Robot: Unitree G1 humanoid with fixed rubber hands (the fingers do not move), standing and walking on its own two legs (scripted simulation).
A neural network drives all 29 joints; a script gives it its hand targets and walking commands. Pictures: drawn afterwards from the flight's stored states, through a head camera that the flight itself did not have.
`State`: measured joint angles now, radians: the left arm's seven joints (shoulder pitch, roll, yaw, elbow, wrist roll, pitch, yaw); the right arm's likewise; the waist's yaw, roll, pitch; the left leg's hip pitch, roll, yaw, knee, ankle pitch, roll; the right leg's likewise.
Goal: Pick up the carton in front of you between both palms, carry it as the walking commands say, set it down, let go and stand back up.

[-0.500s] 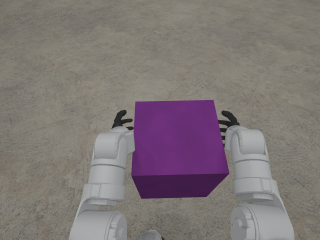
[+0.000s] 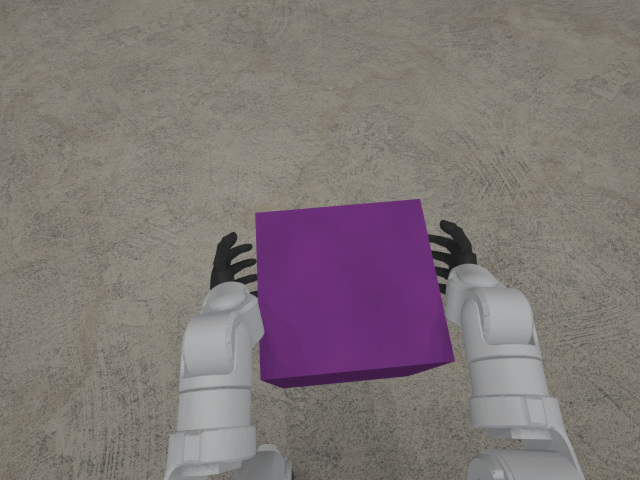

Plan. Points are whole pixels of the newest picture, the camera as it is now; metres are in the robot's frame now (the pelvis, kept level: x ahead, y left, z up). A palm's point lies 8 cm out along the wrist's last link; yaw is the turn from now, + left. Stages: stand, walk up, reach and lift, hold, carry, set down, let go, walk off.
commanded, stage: carry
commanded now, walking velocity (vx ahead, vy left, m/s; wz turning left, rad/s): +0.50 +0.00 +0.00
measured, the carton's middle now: (342, 306) +0.36 -0.01 -0.08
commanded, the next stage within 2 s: none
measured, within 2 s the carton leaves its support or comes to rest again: neither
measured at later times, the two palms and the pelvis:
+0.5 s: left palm (287, 101) +0.62 +0.08 +0.07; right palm (482, 93) +0.62 -0.21 +0.08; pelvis +0.34 -0.06 -0.01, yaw +1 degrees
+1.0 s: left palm out of the picture +0.92 +0.11 +0.07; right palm out of the picture +0.90 -0.17 +0.07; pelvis +0.63 -0.01 -0.01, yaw -4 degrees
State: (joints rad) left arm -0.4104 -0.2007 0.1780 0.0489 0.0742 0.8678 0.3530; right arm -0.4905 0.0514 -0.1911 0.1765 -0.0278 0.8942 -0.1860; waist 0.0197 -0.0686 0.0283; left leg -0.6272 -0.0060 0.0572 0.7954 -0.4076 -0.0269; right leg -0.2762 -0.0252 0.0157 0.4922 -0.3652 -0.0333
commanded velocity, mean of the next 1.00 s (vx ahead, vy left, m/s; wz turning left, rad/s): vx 0.50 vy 0.00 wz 0.00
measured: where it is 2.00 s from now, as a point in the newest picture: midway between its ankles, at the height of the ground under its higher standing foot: (339, 166)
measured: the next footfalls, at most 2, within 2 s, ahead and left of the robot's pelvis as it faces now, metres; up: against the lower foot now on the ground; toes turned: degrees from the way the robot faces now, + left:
left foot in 0.06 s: +0.15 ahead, +0.13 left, +0.00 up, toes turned -2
right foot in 0.36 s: +0.43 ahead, -0.14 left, +0.00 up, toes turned -10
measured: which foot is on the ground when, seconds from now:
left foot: up 0.00-0.04, down 0.06-0.36, up 0.38-0.88, down 0.90-1.00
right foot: down 0.00-0.06, up 0.08-0.34, down 0.36-0.92, up 0.94-1.00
